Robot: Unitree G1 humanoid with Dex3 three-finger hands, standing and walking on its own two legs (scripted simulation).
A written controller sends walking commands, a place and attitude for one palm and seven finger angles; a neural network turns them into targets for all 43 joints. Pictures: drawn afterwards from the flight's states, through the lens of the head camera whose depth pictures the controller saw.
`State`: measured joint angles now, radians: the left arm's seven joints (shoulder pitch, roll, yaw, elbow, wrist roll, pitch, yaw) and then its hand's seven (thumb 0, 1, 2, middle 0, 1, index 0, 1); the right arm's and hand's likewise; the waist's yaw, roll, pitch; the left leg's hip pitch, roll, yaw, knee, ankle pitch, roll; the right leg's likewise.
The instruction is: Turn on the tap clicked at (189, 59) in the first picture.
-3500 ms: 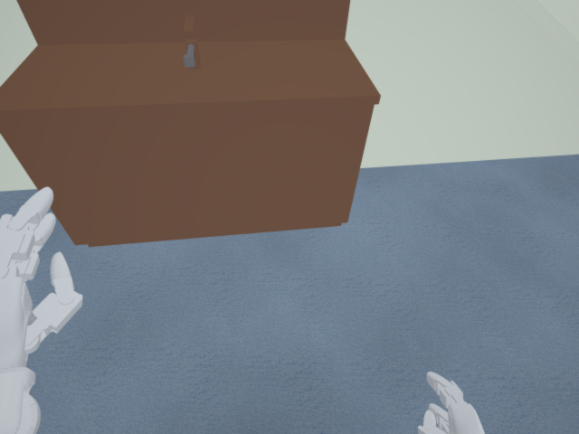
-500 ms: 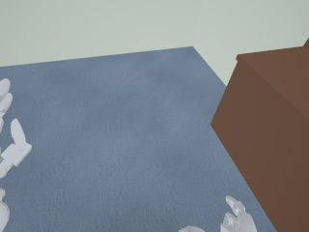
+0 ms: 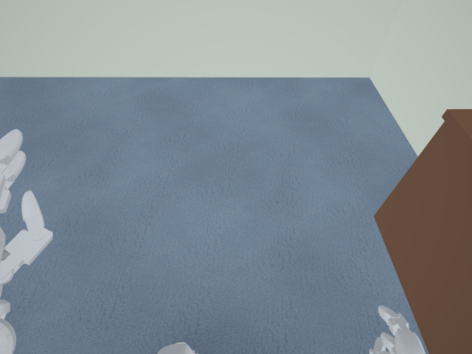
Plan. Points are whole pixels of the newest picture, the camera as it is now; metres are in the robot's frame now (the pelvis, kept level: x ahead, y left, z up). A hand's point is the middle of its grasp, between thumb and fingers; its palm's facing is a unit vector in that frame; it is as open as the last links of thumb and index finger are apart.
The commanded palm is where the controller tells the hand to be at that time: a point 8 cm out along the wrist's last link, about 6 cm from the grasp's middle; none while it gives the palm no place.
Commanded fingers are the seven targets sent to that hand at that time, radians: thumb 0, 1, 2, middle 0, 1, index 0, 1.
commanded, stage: walk to a spot facing it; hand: left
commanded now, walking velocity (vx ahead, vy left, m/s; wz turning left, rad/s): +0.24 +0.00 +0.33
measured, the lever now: out of the picture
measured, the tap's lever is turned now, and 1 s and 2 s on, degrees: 0 0 0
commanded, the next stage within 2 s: turn to face it in 0.10 s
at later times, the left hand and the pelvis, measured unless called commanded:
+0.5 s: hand (98, 191) +0.28 +0.21 +0.17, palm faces +0.47 -0.78 -0.41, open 7.4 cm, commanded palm +0.23 +0.24 +0.18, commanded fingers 0.00 0.90 0.90 -0.20 -0.30 -0.20 -0.30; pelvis +0.06 -0.03 -0.01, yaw -1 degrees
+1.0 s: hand (184, 170) +0.33 +0.11 +0.16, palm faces +0.11 -0.88 -0.46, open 7.5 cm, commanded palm +0.29 +0.16 +0.18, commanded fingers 0.00 0.90 0.90 -0.20 -0.30 -0.20 -0.30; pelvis +0.05 -0.05 -0.01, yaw -19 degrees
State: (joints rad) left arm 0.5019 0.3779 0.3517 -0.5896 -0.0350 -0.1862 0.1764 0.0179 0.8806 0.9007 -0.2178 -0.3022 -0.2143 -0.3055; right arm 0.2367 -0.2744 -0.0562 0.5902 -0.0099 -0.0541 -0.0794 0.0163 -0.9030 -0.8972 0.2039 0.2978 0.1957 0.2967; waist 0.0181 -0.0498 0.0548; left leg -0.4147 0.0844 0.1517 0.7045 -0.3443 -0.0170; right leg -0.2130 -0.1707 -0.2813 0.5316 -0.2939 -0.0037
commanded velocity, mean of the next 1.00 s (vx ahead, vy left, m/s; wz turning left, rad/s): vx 0.04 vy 0.00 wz -0.47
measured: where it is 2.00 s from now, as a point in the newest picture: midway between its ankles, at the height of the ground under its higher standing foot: outside the picture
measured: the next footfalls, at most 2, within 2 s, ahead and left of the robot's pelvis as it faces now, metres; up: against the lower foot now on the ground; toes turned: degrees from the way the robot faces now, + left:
left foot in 0.06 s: +0.10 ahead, +0.14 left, +0.00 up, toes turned +10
right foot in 0.36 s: +0.17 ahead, -0.11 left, +0.00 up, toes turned -6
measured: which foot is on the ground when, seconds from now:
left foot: up 0.00-0.04, down 0.06-0.38, up 0.40-0.72, down 0.74-1.00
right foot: down 0.00-0.06, up 0.08-0.34, down 0.36-0.76, up 0.78-1.00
